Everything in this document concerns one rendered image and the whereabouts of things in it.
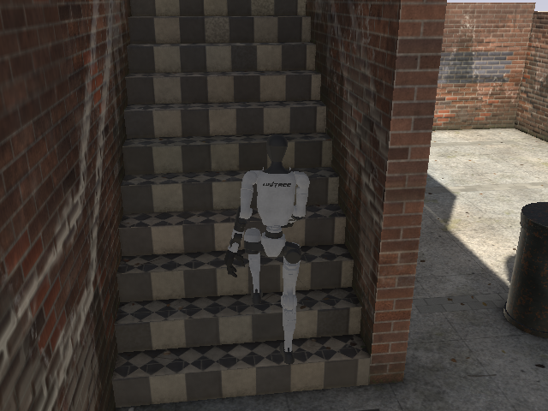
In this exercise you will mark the stairs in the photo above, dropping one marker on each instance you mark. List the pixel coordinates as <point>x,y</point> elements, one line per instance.
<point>209,82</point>

